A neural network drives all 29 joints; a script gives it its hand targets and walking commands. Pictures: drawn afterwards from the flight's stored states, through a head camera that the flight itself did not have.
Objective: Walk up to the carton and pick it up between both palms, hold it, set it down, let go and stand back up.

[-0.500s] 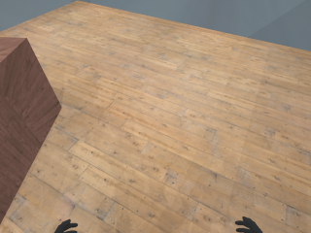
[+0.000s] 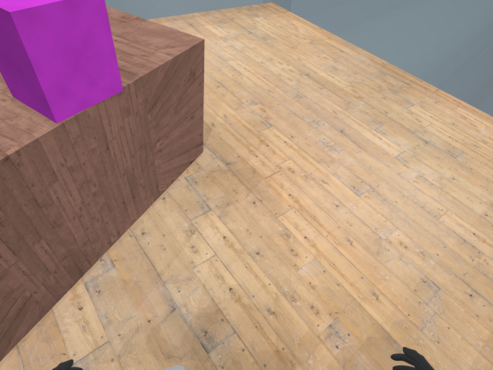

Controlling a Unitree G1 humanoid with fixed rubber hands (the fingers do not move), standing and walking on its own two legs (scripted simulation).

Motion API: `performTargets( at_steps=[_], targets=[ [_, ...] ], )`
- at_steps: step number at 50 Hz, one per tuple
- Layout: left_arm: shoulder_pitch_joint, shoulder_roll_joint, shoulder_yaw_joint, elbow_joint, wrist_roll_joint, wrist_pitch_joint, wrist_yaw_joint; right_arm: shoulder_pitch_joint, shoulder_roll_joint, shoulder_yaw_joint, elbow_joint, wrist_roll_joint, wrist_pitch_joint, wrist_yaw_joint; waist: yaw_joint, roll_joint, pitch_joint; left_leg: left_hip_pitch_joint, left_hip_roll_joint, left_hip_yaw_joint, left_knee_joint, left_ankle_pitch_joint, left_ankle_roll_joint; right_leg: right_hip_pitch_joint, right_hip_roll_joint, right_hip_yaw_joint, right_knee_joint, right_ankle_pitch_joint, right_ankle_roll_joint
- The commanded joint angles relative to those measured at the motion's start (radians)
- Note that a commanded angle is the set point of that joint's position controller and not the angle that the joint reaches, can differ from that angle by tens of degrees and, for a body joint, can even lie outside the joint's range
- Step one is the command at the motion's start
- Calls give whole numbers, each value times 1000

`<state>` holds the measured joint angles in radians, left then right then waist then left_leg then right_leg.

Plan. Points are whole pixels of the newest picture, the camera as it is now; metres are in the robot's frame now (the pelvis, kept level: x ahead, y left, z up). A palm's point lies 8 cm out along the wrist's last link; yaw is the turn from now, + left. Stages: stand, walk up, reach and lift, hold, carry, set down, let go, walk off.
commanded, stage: walk up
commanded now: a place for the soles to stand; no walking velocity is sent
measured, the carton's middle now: (54, 47) +0.91 +0.50 +0.06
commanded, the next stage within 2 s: none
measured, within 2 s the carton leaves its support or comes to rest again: neither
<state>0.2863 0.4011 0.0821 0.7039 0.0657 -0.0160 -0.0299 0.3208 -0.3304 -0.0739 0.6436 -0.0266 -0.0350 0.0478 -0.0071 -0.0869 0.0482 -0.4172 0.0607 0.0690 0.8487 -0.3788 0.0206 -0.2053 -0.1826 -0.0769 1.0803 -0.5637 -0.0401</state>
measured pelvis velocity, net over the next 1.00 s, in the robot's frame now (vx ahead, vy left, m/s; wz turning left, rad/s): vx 0.43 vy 0.06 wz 0.74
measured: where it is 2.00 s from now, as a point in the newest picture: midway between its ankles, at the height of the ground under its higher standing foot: (196, 256)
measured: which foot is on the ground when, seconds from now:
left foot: down 0.00-0.42, up 0.44-0.92, down 0.94-1.00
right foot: up 0.00-0.40, down 0.42-0.94, up 0.96-1.00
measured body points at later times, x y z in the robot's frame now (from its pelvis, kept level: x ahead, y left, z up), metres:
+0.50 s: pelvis +0.26 -0.02 +0.02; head +0.27 -0.01 +0.47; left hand +0.30 +0.29 -0.06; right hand +0.41 -0.26 -0.09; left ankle +0.09 +0.08 -0.63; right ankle +0.36 -0.08 -0.70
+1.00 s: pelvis +0.43 +0.06 +0.01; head +0.44 +0.10 +0.45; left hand +0.25 +0.26 -0.13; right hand +0.73 +0.00 -0.06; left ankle +0.44 +0.17 -0.70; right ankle +0.38 -0.08 -0.66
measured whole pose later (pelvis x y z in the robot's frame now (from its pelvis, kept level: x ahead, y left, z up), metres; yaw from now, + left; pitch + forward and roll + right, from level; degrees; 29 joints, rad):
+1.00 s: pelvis +0.43 +0.06 +0.01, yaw +42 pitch -2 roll +0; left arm 0.48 0.33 0.01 0.66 0.05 0.02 -0.02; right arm 0.19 -0.24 -0.04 0.56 -0.06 -0.04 -0.01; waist 0.05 -0.06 0.12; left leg -0.44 -0.05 0.06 0.73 -0.24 0.10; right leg -0.16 -0.10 -0.25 0.99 -0.54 -0.02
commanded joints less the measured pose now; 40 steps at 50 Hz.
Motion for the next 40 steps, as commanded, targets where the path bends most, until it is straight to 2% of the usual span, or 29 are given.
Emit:
performTargets(
  at_steps=[1, 2, 3, 4, 6, 9, 12, 13, 15, 17, 18, 19, 20, 21, 22, 23, 24, 25, 26, 27, 28, 30, 32, 34, 36, 40],
  targets=[
    [-129, 64, -14, -203, -39, -43, -23, 159, -315, -68, -1, 15, 1, -60, -64, 280, 56, 364, 270, -719, -654, -281, 270, -633, 50, 128, 270, 109, 16],
    [-98, 66, -14, -180, -41, -51, -24, 108, -267, -50, -7, 1, 1, -65, -29, 220, 75, 272, 217, -588, -607, -151, 230, -558, 35, 126, 202, 164, 23],
    [-50, 58, -12, -165, -30, -52, -26, 74, -225, -36, -14, -10, -6, -61, 1, 191, 71, 164, 196, -515, -602, -87, 198, -451, 38, 122, 129, 188, 30],
    [-21, 47, -11, -159, -23, -49, -28, 55, -198, -28, -17, -9, -15, -54, 23, 185, 78, 77, 164, -461, -606, -52, 182, -370, 47, 116, 79, 207, 39],
    [-14, 23, -16, -159, -19, -38, -34, 73, -169, -22, -11, -7, -34, -45, 26, 168, 53, 67, 106, -389, -604, 33, 178, -332, 77, 88, 4, 284, 57],
    [-112, -17, -28, -198, -21, -28, -33, 142, -158, -27, 14, -7, -51, -40, -19, 159, 30, 184, 78, -387, -592, 116, 198, -410, 103, 72, -177, 390, 76],
    [-202, -49, -33, -232, -23, -29, -29, 195, -147, -27, 30, -3, -46, -38, -66, 167, 19, 262, 59, -379, -556, 196, 181, -406, 131, 54, -353, 480, 72],
    [-213, -55, -32, -240, -20, -29, -27, 204, -146, -27, 32, -2, -43, -38, -73, 172, 16, 264, 64, -389, -546, 203, 173, -378, 139, 52, -384, 503, 68],
    [-197, -60, -27, -249, -13, -30, -20, 191, -156, -29, 23, -3, -36, -42, -65, 187, 19, 247, 84, -414, -524, 211, 156, -305, 144, 65, -432, 519, 53],
    [-145, -53, -18, -251, -2, -31, -11, 174, -154, -28, 10, -5, -31, -46, -39, 204, 32, 204, 89, -443, -486, 232, 131, -205, 147, 84, -448, 490, 39],
    [-98, -45, -12, -246, 2, -33, -4, 158, -151, -28, -1, -8, -27, -47, -14, 196, 38, 183, 88, -455, -440, 256, 118, -147, 149, 86, -468, 455, 29],
    [-17, -27, -2, -233, 4, -37, 4, 136, -145, -24, -12, -8, -23, -47, 30, 174, 19, 134, 72, -450, -352, 281, 95, -30, 156, 82, -501, 443, 17],
    [111, 10, 13, -203, 6, -43, 16, 134, -118, -14, -23, -14, -20, -46, 93, 111, -29, 74, 30, -404, -177, 267, 59, 130, 150, 94, -526, 406, 2],
    [231, 83, 29, -176, 24, -49, 29, 208, -47, 7, -32, -18, -18, -45, 127, -55, -144, -20, -61, -317, 128, 159, 12, 312, 23, 271, -569, 211, -28],
    [248, 175, 41, -193, 30, -46, 44, 286, 22, 34, -63, -9, -10, -49, 108, -247, -200, -203, -187, -227, 367, -215, -39, 406, -239, 710, -714, 51, -82],
    [148, 203, 43, -210, 20, -33, 53, 313, -43, 18, -74, -17, 6, -67, 41, -203, -178, -273, -112, -208, 503, -185, -47, 367, -355, 938, -834, -6, -163],
    [94, 138, 29, -213, -2, -31, 57, 252, -92, 3, -66, -26, 13, -72, 37, -93, -107, -275, -59, -217, 555, -98, -45, 268, -316, 881, -859, 38, -170],
    [93, 81, 11, -204, -12, -34, 53, 186, -94, -5, -58, -30, 18, -69, 40, -6, -22, -250, -45, -214, 535, -37, -44, 167, -252, 710, -838, 181, -113],
    [87, 41, 0, -180, -14, -35, 48, 136, -81, -7, -56, -22, 22, -62, 43, 55, 38, -209, -23, -214, 462, 20, -38, 72, -180, 481, -789, 373, -78],
    [72, 9, -13, -166, -16, -34, 41, 132, -55, -4, -54, -13, 25, -50, 27, 40, 51, -160, -18, -210, 388, 56, -31, 10, -109, 280, -757, 513, -42],
    [62, -6, -19, -151, -16, -35, 33, 146, -24, 3, -58, -8, 27, -40, 7, 5, 48, -124, -26, -202, 352, 78, -28, -15, -61, 166, -746, 577, -26],
    [76, 3, -20, -135, -17, -45, 25, 142, 3, 11, -66, -9, 27, -29, 2, -31, 17, -107, -47, -161, 330, 130, -29, 0, -33, 76, -747, 650, -43],
    [104, 21, -18, -124, -20, -51, 21, 92, 9, 13, -78, -5, 29, -26, 11, -66, 20, -161, -39, -136, 257, 172, -32, 53, -44, 38, -760, 654, -63],
    [147, 29, -19, -116, -20, -51, 18, 10, 6, 15, -96, -2, 30, -27, 39, -81, 55, -211, -28, -110, 152, 197, -35, 88, -67, 19, -784, 644, -63],
    [200, 34, -19, -107, -18, -46, 17, -67, 9, 17, -115, -7, 29, -27, 72, -71, 77, -226, -23, -84, 47, 210, -33, 123, -87, 1, -793, 628, -61],
    [234, 75, -12, -100, -20, -25, 19, -145, 22, 21, -130, -19, 18, -24, 103, -37, 72, -158, -45, -7, -115, 209, -17, 157, -98, -68, -766, 568, -72]
  ],
)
